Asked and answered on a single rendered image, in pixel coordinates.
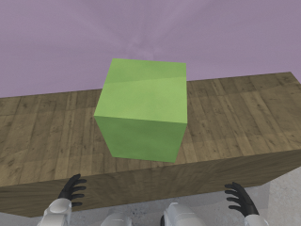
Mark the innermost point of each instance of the robot right hand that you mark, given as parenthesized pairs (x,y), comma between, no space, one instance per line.
(247,206)

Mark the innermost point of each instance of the pedestal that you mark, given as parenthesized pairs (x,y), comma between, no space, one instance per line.
(242,129)

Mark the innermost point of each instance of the robot thigh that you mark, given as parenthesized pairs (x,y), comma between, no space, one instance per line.
(182,215)
(117,219)

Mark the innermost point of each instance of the carton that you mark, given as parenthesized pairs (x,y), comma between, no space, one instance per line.
(142,109)

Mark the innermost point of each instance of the robot right forearm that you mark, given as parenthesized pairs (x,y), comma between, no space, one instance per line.
(255,220)

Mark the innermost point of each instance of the robot left forearm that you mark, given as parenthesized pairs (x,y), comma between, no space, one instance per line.
(57,214)

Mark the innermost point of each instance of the robot left thigh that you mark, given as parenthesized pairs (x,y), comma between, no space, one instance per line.
(117,219)

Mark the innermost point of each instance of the robot right thigh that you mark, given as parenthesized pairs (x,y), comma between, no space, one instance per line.
(182,215)

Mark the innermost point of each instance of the robot left hand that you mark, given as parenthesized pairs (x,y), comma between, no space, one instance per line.
(70,187)

